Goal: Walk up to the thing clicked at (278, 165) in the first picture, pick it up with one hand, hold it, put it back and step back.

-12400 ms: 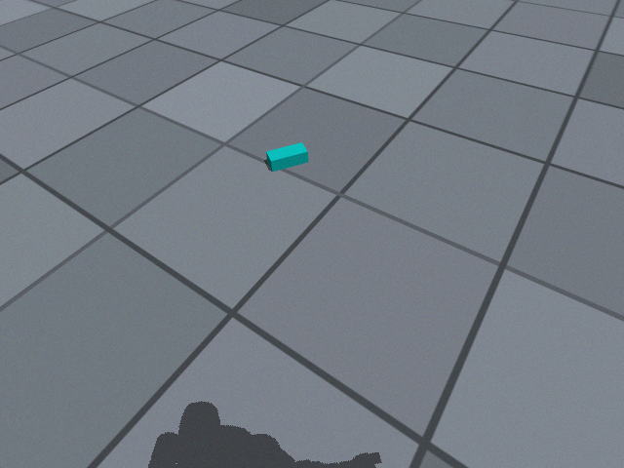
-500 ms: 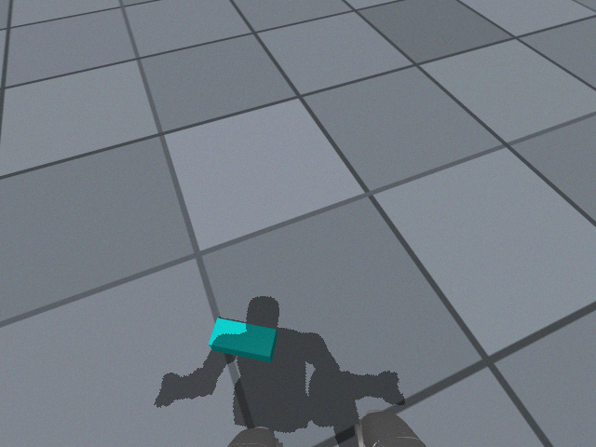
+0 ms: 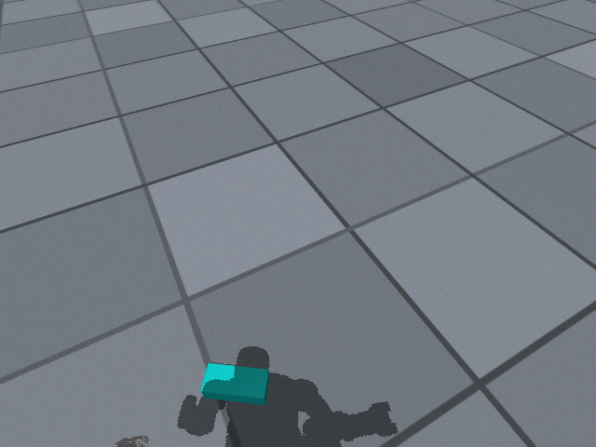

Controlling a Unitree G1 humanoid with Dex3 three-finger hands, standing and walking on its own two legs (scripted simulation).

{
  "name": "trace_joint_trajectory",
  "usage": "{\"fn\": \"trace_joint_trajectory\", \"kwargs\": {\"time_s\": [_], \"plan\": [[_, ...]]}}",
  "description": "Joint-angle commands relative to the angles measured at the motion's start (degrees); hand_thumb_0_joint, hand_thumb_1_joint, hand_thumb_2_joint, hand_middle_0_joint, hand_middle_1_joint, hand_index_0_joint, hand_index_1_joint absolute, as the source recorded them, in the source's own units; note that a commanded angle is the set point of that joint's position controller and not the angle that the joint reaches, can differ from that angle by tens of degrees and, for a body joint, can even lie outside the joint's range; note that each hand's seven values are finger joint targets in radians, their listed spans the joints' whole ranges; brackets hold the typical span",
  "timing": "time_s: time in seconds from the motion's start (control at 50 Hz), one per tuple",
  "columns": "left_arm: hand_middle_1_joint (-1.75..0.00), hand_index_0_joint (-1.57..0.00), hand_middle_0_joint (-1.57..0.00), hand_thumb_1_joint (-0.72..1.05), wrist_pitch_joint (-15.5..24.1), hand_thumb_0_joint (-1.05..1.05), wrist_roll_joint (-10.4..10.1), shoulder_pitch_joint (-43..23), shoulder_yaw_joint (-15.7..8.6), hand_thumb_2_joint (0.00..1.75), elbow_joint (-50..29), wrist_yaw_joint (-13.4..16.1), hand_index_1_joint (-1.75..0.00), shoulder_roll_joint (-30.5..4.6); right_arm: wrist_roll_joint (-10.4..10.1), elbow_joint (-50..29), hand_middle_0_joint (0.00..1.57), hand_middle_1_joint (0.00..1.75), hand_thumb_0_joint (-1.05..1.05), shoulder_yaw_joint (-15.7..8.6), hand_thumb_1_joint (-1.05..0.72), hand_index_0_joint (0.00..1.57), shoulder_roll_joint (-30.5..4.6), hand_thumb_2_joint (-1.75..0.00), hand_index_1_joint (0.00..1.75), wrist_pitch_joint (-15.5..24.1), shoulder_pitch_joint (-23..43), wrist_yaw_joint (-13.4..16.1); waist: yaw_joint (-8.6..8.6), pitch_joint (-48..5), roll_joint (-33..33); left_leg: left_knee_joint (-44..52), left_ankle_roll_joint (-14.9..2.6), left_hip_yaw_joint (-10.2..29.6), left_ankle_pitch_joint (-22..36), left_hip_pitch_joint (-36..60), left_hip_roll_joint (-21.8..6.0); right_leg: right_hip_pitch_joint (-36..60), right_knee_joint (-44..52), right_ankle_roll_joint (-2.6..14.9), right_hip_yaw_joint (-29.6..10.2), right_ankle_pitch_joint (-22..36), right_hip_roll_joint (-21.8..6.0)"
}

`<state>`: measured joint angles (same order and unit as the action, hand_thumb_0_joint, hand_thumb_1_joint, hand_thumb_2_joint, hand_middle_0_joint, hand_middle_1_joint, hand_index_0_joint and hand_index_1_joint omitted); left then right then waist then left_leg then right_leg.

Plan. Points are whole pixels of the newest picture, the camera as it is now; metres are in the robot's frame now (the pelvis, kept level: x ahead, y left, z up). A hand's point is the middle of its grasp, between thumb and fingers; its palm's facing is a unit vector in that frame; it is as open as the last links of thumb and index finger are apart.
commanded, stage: walk up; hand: left
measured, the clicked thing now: (236, 383) +0.44 +0.25 -0.74
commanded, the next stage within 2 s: stand in 0.70 s
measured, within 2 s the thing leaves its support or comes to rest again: neither
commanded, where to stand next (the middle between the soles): +0.06 -0.01 m, yaw +3 degrees
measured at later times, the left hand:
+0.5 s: hand out of the picture +0.09 +0.24 -0.15, palm faces -0.03 -0.94 -0.33, open 7.3 cm
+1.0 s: hand out of the picture +0.11 +0.24 -0.14, palm faces -0.03 -0.94 -0.35, open 7.3 cm
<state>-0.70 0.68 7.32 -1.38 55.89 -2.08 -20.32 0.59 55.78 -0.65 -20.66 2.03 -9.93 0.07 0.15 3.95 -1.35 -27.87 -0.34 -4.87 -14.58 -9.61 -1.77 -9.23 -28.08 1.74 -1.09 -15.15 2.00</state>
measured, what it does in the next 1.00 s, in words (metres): stands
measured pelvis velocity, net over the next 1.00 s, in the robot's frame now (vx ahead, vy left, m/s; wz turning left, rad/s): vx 0.02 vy -0.01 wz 0.00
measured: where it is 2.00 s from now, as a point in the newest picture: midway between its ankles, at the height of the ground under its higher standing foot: outside the picture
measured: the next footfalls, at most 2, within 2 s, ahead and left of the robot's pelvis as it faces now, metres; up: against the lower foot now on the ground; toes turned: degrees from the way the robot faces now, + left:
none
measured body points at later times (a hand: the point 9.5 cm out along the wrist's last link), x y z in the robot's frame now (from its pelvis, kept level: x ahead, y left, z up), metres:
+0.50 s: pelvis +0.01 -0.01 +0.01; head +0.02 -0.02 +0.46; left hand +0.10 +0.29 -0.12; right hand +0.07 -0.32 -0.12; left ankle +0.01 +0.11 -0.74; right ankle +0.00 -0.10 -0.74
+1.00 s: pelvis +0.02 -0.01 +0.01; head +0.03 -0.02 +0.46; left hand +0.12 +0.29 -0.11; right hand +0.09 -0.31 -0.12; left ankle +0.01 +0.11 -0.74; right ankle +0.00 -0.10 -0.74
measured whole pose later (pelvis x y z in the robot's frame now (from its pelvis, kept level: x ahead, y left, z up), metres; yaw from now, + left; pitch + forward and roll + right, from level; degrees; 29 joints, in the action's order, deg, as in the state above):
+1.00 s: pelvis +0.02 -0.01 +0.01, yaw +0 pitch -2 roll +0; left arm 1.0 0.3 4.5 -0.4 64.4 -0.4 -19.9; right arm 0.7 65.0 -0.2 -19.8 0.8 -5.6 -0.2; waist 1.2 2.9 0.6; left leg -16.8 1.0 -4.6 -9.8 -4.7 -2.5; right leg -3.9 -16.2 2.4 -0.9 -10.1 3.0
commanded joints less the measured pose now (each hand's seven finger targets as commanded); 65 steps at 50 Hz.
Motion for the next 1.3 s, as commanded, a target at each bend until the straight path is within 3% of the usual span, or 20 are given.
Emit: {"fn": "trace_joint_trajectory", "kwargs": {"time_s": [0.0,0.08,0.22,0.42,0.66,0.68,0.84,1.06,1.1,1.2,1.28], "plan": [[-0.30,-0.20,-0.20,0.90,1.33,0.00,-0.19,-2.17,-2.36,0.90,-1.79,0.87,-0.30,-11.47,-0.07,-2.83,0.20,0.30,0.00,-2.82,-0.90,0.20,-12.53,-0.90,0.30,1.61,3.27,0.87,-0.40,-3.00,2.99,9.43,-1.96,8.20,2.57,1.36,-6.79,-0.26,8.02,2.72,-9.06,7.96,-7.11],[-0.30,-0.20,-0.20,0.90,1.56,0.00,-0.02,-2.96,-2.42,0.90,-0.36,1.00,-0.30,-11.82,-0.10,-1.55,0.20,0.30,0.00,-2.77,-0.90,0.20,-12.47,-0.90,0.30,1.57,3.35,0.87,-0.07,-4.57,1.27,9.42,-1.75,6.94,4.58,3.56,-6.63,0.96,9.60,2.34,-9.23,10.08,-7.68],[-0.30,-0.20,-0.20,0.90,1.57,0.00,-0.08,-3.91,-2.39,0.90,1.48,1.28,-0.30,-11.87,0.10,0.38,0.20,0.30,0.00,-2.59,-0.90,0.20,-12.13,-0.90,0.30,1.22,4.01,0.86,0.04,-3.75,-0.07,9.88,-1.39,5.99,4.22,5.27,-6.29,-0.84,12.49,1.75,-9.74,8.89,-7.90],[-0.30,-0.20,-0.20,0.90,1.65,0.00,-0.23,-3.90,-2.52,0.90,3.22,1.67,-0.30,-11.65,-0.03,2.31,0.20,0.30,0.00,-2.62,-0.90,0.20,-12.15,-0.90,0.30,1.03,4.00,1.16,0.48,-5.86,0.57,10.30,-1.36,5.74,10.43,7.69,-7.39,1.65,12.11,1.26,-8.65,16.83,-7.95],[-0.30,-0.20,-0.20,0.90,1.52,0.00,-0.33,-3.79,-2.45,0.90,4.22,1.88,-0.30,-11.21,0.03,3.52,0.20,0.30,0.00,-2.52,-0.90,0.20,-11.44,-0.90,0.30,0.77,5.12,1.29,0.29,-5.77,1.43,10.79,-1.25,5.18,11.55,9.08,-7.53,0.95,12.41,1.16,-8.83,17.53,-7.87],[-0.30,-0.20,-0.20,0.90,2.25,0.00,-0.32,-4.52,-1.81,0.90,4.42,2.09,-0.30,-11.33,-0.07,4.15,0.20,0.30,0.00,-2.19,-0.90,0.20,-11.03,-0.90,0.30,0.38,6.07,1.03,0.89,-6.46,4.30,10.93,-0.67,5.47,13.06,8.25,-7.53,2.97,12.78,0.57,-8.41,20.02,-8.98],[-0.30,-0.20,-0.20,0.90,3.09,0.00,-0.38,-4.42,-1.37,0.90,5.54,2.80,-0.30,-12.03,-0.07,5.40,0.20,0.30,0.00,-1.73,-0.90,0.20,-11.09,-0.90,0.30,-0.14,6.32,0.57,0.78,-6.78,1.13,11.67,-0.52,5.84,14.01,8.25,-7.22,5.01,13.80,-0.57,-7.34,22.70,-9.18],[-0.30,-0.20,-0.20,0.90,3.04,0.00,-0.42,-4.54,-0.87,0.90,5.83,2.78,-0.30,-11.54,-0.03,6.08,0.20,0.30,0.00,-1.58,-0.90,0.20,-11.22,-0.90,0.30,-0.02,7.03,0.48,0.45,-5.70,1.31,13.41,-0.85,7.15,12.20,8.13,-7.65,2.88,14.39,-0.25,-6.51,16.36,-8.83],[-0.30,-0.20,-0.20,0.90,2.99,0.00,-0.40,-4.62,-0.99,0.90,5.96,2.82,-0.30,-12.21,0.09,6.33,0.20,0.30,0.00,-1.50,-0.90,0.20,-10.69,-0.90,0.30,-0.12,6.68,0.38,0.53,-4.66,0.17,13.99,-0.59,7.18,9.39,7.42,-7.24,1.85,15.25,-0.22,-6.70,13.22,-8.79],[-0.30,-0.20,-0.20,0.90,3.13,0.00,-0.41,-4.66,-0.87,0.90,5.67,2.81,-0.30,-12.30,0.15,6.33,0.20,0.30,0.00,-1.62,-0.90,0.20,-10.85,-0.90,0.30,0.09,6.27,0.37,0.80,-7.13,1.75,13.21,-0.82,7.05,12.81,8.73,-7.54,3.44,14.09,0.06,-6.75,16.78,-9.22],[-0.30,-0.20,-0.20,0.90,3.12,0.00,-0.51,-3.99,-0.61,0.90,6.01,2.83,-0.30,-11.95,-0.01,6.67,0.20,0.30,0.00,-1.53,-0.90,0.20,-10.97,-0.90,0.30,0.03,6.19,0.34,0.60,-5.25,1.39,13.43,-0.82,7.54,12.43,7.30,-7.38,2.98,14.49,-0.13,-6.42,15.93,-9.02]]}}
